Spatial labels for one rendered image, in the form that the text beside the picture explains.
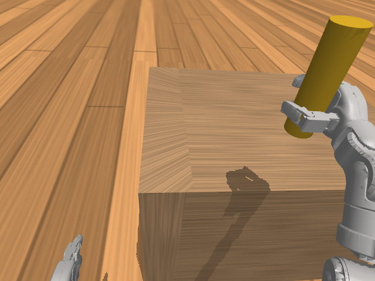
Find can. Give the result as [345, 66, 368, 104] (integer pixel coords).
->
[284, 15, 374, 139]

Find right robot hand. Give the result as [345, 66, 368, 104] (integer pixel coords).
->
[281, 73, 369, 139]

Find right robot arm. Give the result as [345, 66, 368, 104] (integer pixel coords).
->
[322, 120, 375, 281]

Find left robot hand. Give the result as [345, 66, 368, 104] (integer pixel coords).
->
[50, 234, 83, 281]

